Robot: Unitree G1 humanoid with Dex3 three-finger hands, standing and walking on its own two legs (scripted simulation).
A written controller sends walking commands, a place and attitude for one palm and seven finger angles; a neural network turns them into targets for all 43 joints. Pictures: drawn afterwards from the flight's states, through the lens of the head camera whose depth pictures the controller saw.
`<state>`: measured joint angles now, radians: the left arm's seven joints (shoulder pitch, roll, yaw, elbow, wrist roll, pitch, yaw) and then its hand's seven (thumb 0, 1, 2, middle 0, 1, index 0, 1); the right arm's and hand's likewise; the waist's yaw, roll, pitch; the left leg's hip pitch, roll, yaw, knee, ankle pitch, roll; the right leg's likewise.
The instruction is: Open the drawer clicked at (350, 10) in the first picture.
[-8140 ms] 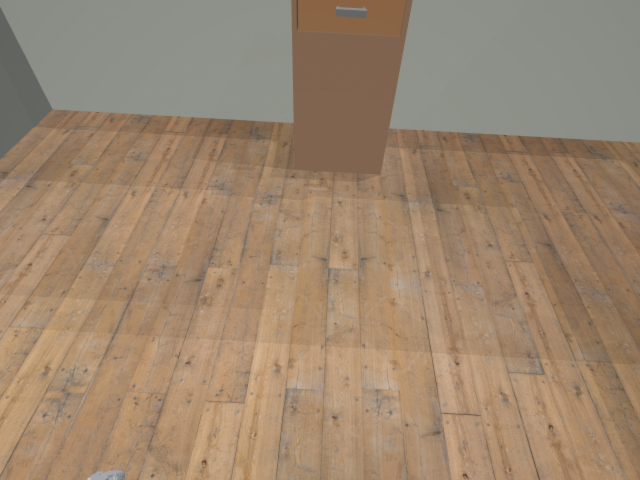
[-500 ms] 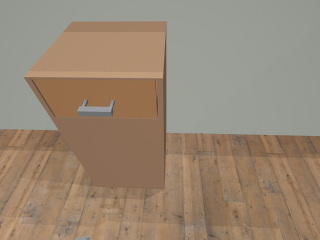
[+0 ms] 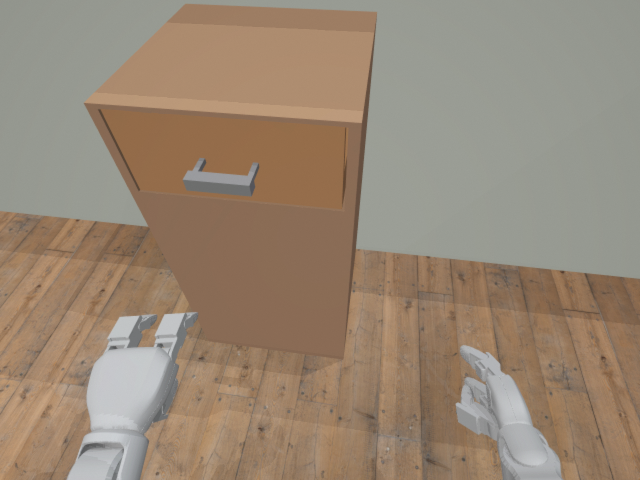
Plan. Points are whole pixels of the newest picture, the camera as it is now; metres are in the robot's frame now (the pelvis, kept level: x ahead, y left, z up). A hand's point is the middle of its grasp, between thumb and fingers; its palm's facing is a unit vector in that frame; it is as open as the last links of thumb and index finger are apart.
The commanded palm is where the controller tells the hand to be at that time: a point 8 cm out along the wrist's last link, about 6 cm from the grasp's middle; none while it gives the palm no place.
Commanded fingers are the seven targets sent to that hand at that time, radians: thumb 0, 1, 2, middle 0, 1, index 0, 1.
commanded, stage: raise the hand with hooked fingers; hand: left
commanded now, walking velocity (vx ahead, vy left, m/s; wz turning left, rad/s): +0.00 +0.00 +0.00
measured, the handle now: (223, 174) +0.55 +0.26 +0.04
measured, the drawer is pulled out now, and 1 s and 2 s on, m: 0.00 0.00 0.00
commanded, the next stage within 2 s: move the hooked fingers above the handle in 1.30 s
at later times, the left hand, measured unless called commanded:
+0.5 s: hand (148, 296) +0.28 +0.26 +0.09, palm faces +0.09 -0.09 -0.99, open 12.5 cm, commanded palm +0.25 +0.25 +0.15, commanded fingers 0.00 -0.41 0.34 -0.29 -1.14 -0.29 -1.14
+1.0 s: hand (144, 215) +0.33 +0.26 +0.16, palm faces +0.06 -0.05 -1.00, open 13.8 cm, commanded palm +0.30 +0.26 +0.21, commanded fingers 0.00 -0.50 0.30 -0.30 -1.20 -0.30 -1.20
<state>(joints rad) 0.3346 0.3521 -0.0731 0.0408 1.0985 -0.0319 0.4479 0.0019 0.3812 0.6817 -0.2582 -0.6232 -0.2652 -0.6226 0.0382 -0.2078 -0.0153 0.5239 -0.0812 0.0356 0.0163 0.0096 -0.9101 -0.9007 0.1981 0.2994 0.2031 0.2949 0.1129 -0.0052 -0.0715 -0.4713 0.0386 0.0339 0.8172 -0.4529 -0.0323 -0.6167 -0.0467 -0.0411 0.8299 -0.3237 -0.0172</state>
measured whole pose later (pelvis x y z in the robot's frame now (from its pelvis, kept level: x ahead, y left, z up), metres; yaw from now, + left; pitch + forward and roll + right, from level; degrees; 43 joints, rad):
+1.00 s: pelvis +0.02 +0.02 +0.04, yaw +0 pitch +0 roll +0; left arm -0.18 0.50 -0.05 0.06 0.91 0.05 -0.03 0.00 -0.49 0.30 -0.32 -1.20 -0.32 -1.20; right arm 0.12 -0.25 0.02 0.63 0.01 0.10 -0.01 0.01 -0.91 -0.90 0.20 0.30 0.21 0.30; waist 0.09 0.09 0.00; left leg -0.10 0.02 0.03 0.39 -0.28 -0.01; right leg -0.25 -0.05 -0.05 0.43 -0.17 0.01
